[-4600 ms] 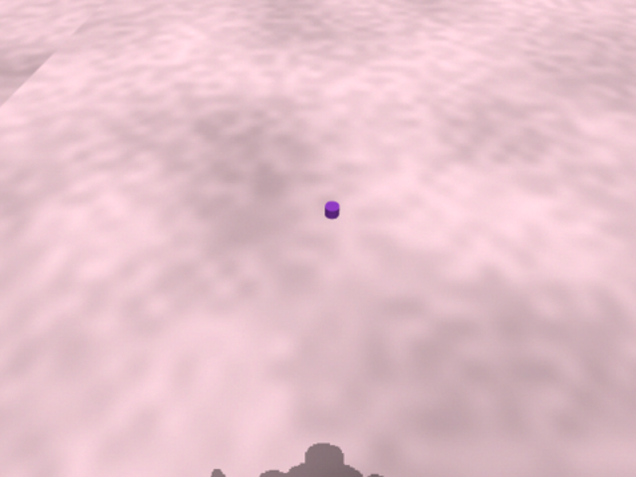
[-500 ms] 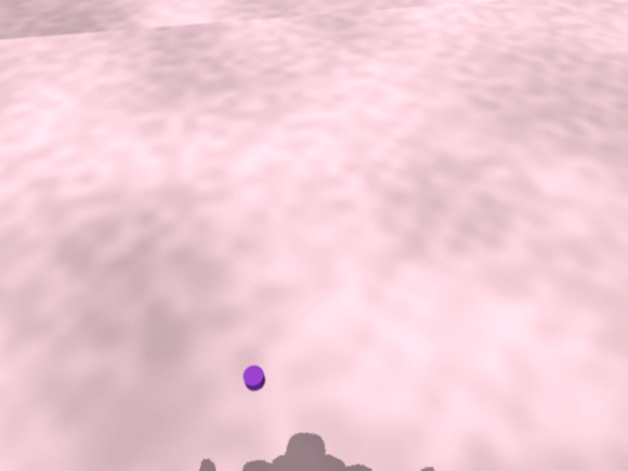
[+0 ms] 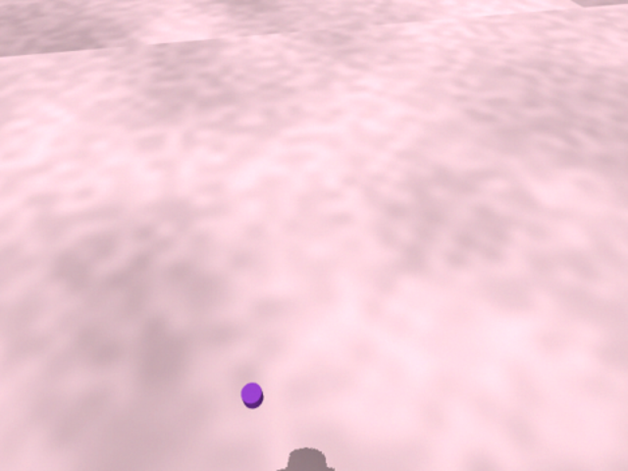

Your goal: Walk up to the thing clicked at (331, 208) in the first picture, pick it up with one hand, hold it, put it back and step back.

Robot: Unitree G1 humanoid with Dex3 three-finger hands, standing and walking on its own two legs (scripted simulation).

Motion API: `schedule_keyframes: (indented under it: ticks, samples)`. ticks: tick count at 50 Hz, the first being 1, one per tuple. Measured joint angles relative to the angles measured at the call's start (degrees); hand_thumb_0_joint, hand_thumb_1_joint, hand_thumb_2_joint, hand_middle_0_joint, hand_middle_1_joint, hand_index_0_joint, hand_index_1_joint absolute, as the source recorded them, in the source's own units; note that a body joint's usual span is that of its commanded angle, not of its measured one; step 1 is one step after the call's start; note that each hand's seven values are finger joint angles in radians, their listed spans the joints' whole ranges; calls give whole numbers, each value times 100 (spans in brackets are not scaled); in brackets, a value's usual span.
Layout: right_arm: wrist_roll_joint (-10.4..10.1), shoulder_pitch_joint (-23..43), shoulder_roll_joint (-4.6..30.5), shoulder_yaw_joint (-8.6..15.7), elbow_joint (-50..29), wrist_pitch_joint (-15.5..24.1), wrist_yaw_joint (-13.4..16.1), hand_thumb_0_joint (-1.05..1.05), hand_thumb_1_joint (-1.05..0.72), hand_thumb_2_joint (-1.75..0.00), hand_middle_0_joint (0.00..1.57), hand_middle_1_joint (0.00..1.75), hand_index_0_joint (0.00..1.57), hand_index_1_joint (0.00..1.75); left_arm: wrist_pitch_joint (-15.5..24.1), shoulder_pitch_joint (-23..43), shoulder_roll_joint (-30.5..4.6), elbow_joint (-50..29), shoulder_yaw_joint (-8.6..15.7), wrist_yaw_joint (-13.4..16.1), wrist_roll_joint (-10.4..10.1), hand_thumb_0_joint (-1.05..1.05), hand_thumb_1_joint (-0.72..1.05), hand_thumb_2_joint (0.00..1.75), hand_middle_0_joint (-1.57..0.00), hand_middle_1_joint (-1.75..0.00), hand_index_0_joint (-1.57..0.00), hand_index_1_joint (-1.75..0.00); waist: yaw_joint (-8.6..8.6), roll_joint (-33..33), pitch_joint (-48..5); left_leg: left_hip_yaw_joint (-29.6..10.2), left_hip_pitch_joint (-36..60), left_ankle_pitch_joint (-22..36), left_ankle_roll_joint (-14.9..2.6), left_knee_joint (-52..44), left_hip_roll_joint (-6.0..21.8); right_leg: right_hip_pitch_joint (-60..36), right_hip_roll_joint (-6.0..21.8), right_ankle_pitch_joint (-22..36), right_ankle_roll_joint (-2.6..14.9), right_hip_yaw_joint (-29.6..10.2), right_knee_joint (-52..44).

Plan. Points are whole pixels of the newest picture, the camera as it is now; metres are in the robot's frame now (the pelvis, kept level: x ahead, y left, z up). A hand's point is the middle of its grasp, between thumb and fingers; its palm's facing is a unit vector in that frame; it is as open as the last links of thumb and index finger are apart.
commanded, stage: walk up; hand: left
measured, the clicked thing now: (252, 395) +0.46 +0.24 -0.76
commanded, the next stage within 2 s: none
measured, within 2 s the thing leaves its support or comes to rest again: neither
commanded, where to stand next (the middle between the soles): +0.08 +0.00 m, yaw +1 degrees
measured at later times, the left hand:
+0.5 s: hand (157, 467) +0.16 +0.26 -0.18, palm faces +0.02 -0.93 -0.37, open 7.4 cm
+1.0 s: hand out of the picture +0.09 +0.25 -0.14, palm faces +0.05 -0.90 -0.44, open 7.4 cm
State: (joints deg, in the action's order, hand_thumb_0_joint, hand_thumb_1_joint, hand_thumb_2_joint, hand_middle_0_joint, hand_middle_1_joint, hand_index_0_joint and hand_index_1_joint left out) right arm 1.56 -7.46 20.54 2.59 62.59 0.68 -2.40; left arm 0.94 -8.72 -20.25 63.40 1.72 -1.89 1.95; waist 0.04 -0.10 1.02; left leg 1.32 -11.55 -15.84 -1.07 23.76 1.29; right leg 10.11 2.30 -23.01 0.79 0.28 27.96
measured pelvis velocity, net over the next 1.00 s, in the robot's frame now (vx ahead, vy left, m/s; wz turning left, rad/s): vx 0.03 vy -0.03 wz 0.07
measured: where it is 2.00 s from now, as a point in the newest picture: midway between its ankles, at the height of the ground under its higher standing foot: outside the picture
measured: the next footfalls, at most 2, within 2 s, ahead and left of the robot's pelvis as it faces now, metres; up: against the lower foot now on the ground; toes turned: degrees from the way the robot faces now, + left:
left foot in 0.40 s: +0.20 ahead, +0.11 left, +0.00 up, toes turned +0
right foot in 0.72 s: +0.07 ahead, -0.13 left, +0.00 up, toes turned +0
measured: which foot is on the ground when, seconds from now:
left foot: down 0.00-0.10, up 0.12-0.38, down 0.40-0.72, up 0.74-1.00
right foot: down 0.00-0.42, up 0.44-0.70, down 0.72-1.00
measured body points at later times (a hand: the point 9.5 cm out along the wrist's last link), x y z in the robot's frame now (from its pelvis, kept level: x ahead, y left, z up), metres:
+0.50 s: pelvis +0.08 +0.00 -0.02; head +0.16 +0.01 +0.42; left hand +0.16 +0.31 -0.16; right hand +0.20 -0.31 -0.15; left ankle +0.16 +0.11 -0.75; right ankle +0.00 -0.13 -0.68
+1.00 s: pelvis +0.03 -0.03 -0.02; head +0.08 -0.05 +0.43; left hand +0.09 +0.29 -0.11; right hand +0.12 -0.34 -0.16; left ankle -0.02 +0.12 -0.70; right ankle +0.03 -0.13 -0.75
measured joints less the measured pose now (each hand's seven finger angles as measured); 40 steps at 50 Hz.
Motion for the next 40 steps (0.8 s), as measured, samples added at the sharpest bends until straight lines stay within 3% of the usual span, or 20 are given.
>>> schedule_keyframes:
  ticks: [2,3,6,9,12,16,20,22,24,27,29,33,36,37,39,40]
  samples:
    - [7,-83,50,58,-142,19,-3,0,-90,-90,21,30,21,30,43,-110,-89,-76,38,4,18,1,90,90,-20,-30,-20,-30,8,2,63,12,-7,444,26,76,35,136,-40,52,36,60,223]
    - [9,-129,60,80,-188,10,-2,0,-90,-90,21,30,21,30,46,-159,-140,-84,70,2,27,1,90,90,-20,-30,-20,-30,30,-33,91,15,-9,378,86,192,29,144,-37,174,37,49,289]
    - [-16,-337,163,103,-231,-124,23,0,-90,-90,21,30,21,30,72,-342,-136,-112,154,21,78,1,90,90,-20,-30,-20,-30,56,105,59,-139,-103,-286,110,786,128,-62,-164,522,-1,155,184]
    - [-20,-470,251,100,-219,-186,85,0,-90,-90,21,30,21,30,143,-554,-62,-274,186,37,66,1,90,90,-20,-30,-20,-30,-74,176,84,-398,-577,-836,56,1969,-94,-290,-203,459,44,170,-57]
    - [-28,-470,335,113,-312,-161,86,1,-90,-90,21,30,20,30,191,-722,7,-404,159,104,-9,1,90,90,-20,-30,-20,-30,-114,269,275,-497,-1002,-761,72,2432,-163,-602,-235,559,33,197,-460]
    - [-78,-278,323,61,-447,-198,106,1,-90,-90,21,30,20,30,70,-702,5,-499,96,235,-113,1,90,90,-20,-30,-20,-30,-145,239,587,-385,-1160,-219,75,1849,-74,-705,-207,376,-30,168,-355]
    - [-111,-53,245,31,-613,-229,137,1,-90,-90,21,30,20,30,-162,-446,-50,-728,39,325,-273,1,90,90,-20,-30,-20,-30,-118,105,846,-194,-991,841,-22,1003,-119,-368,-94,-204,-119,185,614]
    - [-129,130,131,44,-748,-227,176,0,-90,-90,21,30,20,30,-272,-154,-92,-839,49,354,-389,1,90,90,-20,-30,-20,-30,-99,-70,1067,-133,-977,568,0,1061,-229,128,-54,-473,-134,-36,1738]
    - [-186,265,34,36,-938,-225,216,0,-90,-90,21,30,21,30,-358,123,-106,-978,43,388,-416,1,90,90,-20,-30,-20,-30,-35,-104,1202,-180,-994,515,-22,1062,-243,664,-316,-1034,-90,-329,3003]
    - [-179,432,-48,-17,-1190,-300,303,0,-90,-90,21,30,21,30,-385,369,-113,-1184,32,384,-421,1,90,90,-20,-30,-20,-30,-7,-118,1196,-165,-1012,578,-24,967,-210,1212,-516,-1205,-60,-500,3978]
    - [-139,548,-49,-38,-1336,-333,331,0,-90,-90,21,30,21,30,-370,450,-103,-1302,40,364,-408,1,90,90,-20,-30,-20,-30,-1,-90,1172,-130,-1061,592,-17,987,-177,1321,-498,-1105,-91,-503,3874]
    - [-91,714,3,-41,-1619,-364,305,0,-90,-90,21,30,21,30,-339,449,-96,-1438,91,318,-334,0,90,90,-20,-30,-20,-30,-14,7,1103,-38,-1275,518,53,1271,-88,1124,-334,-810,-144,-342,2789]
    - [-115,740,101,-25,-1767,-427,257,0,-90,-90,21,30,21,30,-298,319,-93,-1445,158,270,-222,0,90,90,-20,-30,-20,-30,-43,172,986,-51,-1572,370,178,1720,32,727,-319,-233,-11,-167,1636]
    - [-138,744,160,1,-1771,-452,256,0,-90,-90,21,30,21,30,-280,275,-38,-1430,173,264,-157,0,90,90,-20,-30,-20,-30,-4,347,1001,-203,-1662,273,136,1901,80,713,-416,-234,47,-62,1633]
    - [-157,641,180,52,-1713,-528,306,0,-90,-90,21,30,21,30,-273,114,-23,-1469,142,217,-64,0,90,90,-20,-30,-20,-30,-39,341,934,-640,-1889,-873,108,2798,-314,819,-349,-261,120,-57,1772]
    - [-158,576,199,62,-1677,-563,321,0,-90,-90,21,30,21,30,-267,33,-13,-1487,138,215,-54,0,90,90,-20,-30,-20,-30,-92,295,917,-814,-1985,-1171,116,3425,-544,845,-287,-219,136,-111,1751]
